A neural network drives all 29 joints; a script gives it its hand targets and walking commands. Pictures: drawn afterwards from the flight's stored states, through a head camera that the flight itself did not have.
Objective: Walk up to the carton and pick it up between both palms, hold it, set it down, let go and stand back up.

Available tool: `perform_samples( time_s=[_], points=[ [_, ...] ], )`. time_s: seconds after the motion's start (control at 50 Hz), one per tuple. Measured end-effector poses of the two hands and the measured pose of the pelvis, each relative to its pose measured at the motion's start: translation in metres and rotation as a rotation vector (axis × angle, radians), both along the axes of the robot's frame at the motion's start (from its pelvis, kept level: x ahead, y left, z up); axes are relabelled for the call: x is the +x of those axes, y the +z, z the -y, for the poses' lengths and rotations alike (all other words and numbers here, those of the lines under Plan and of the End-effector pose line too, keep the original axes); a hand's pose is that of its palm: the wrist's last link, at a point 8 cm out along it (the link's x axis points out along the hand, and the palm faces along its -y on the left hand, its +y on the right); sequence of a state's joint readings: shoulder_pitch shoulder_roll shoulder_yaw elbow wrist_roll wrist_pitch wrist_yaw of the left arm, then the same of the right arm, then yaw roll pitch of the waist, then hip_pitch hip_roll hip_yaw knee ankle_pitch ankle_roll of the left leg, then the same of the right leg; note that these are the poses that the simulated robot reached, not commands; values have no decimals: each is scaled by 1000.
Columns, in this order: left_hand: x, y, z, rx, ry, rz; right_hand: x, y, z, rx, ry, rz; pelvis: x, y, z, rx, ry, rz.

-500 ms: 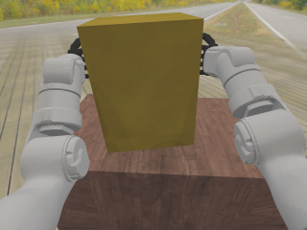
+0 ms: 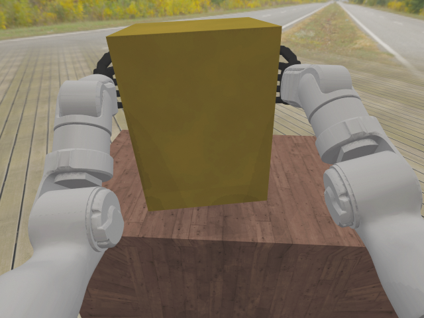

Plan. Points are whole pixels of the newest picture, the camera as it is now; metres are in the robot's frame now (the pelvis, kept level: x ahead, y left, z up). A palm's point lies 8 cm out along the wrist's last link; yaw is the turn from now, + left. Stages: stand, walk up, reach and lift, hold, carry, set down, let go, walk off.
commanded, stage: hold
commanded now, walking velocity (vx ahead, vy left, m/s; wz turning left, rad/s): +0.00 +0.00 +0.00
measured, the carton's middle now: (200, 110) +0.40 +0.00 +0.30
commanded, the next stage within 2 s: none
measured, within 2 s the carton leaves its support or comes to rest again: neither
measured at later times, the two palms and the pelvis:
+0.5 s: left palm (109, 91) +0.38 +0.15 +0.34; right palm (295, 81) +0.35 -0.16 +0.36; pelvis +0.00 +0.00 +0.00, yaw +1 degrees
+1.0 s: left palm (107, 91) +0.38 +0.15 +0.34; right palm (292, 82) +0.36 -0.16 +0.36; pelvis +0.00 +0.00 +0.00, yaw +1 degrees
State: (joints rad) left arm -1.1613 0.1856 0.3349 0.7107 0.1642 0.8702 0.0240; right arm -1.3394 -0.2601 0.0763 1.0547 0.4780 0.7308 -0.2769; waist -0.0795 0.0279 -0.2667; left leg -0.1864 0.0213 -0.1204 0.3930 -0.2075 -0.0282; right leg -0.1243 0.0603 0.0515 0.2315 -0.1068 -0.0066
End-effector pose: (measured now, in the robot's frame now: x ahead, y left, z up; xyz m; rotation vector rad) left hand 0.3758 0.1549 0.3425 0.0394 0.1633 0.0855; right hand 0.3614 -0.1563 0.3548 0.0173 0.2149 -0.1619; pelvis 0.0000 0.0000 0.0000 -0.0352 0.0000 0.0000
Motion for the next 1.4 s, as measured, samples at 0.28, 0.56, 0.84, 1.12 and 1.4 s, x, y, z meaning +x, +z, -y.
perform_samples(
  time_s=[0.28, 0.56, 0.84, 1.12, 1.4],
  points=[
    [-1, -1, -2, 2, -3, 0, -2, 1, -2, -1, -2, -1, -1, 0, -1, -1, 1, 1],
    [0, -1, 9, -6, -34, 21, -10, 5, 8, -5, -34, 20, -3, 0, -1, 2, 6, 8],
    [-1, 2, 3, -3, -17, 26, -6, 5, 3, -8, -15, 24, -3, 0, 1, 3, 14, 5],
    [1, -2, 4, 0, -25, 27, -5, 2, 4, -12, -21, 25, -1, 0, 0, 1, 15, 10],
    [0, -1, 4, -1, -23, 28, -7, 4, 4, -7, -21, 27, -1, 0, -1, 2, 12, 11]
  ],
)
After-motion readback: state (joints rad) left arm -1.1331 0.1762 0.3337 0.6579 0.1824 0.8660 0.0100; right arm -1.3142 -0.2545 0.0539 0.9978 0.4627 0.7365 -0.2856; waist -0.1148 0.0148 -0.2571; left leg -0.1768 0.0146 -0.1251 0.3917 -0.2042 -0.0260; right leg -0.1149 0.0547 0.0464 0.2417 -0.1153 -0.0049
